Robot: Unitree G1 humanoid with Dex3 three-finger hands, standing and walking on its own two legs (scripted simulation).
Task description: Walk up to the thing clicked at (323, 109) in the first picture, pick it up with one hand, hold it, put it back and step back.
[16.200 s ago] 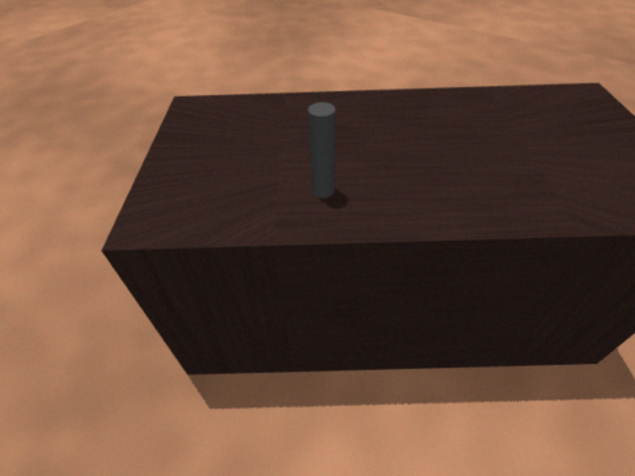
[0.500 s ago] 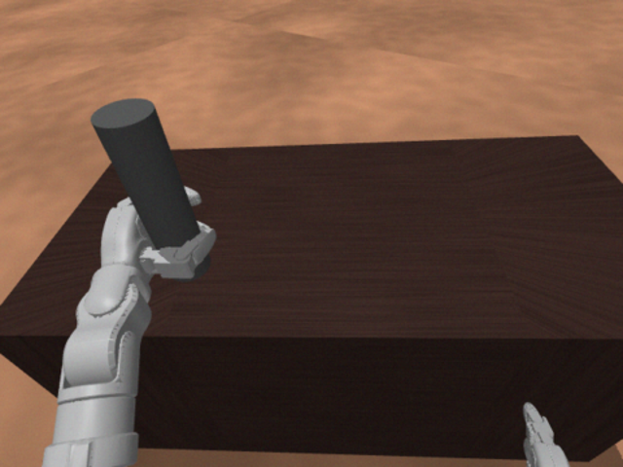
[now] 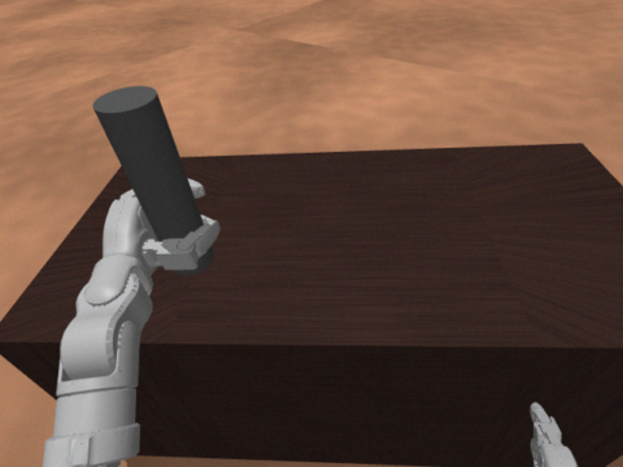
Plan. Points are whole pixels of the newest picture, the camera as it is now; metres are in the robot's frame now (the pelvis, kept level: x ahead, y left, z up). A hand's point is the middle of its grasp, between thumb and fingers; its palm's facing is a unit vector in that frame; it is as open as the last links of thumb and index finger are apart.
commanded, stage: hold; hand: left
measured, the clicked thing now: (165, 193) +0.34 +0.18 +0.25
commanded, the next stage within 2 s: crouch in 1.94 s
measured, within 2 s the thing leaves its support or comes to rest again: neither
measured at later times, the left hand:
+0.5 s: hand (184, 229) +0.34 +0.17 +0.20, palm faces +0.13 -0.99 +0.01, open 7.7 cm
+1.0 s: hand (187, 232) +0.34 +0.17 +0.19, palm faces +0.13 -0.99 +0.01, open 7.7 cm
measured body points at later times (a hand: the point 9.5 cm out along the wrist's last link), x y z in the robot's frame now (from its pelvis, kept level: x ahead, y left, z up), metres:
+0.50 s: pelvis -0.01 +0.00 +0.00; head -0.03 -0.03 +0.45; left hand +0.32 +0.22 +0.20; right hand +0.16 -0.26 -0.07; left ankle -0.01 +0.11 -0.73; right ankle +0.00 -0.12 -0.73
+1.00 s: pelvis +0.00 +0.00 +0.00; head -0.03 -0.03 +0.45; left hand +0.32 +0.22 +0.20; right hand +0.16 -0.26 -0.07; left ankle -0.01 +0.11 -0.73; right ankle +0.00 -0.12 -0.73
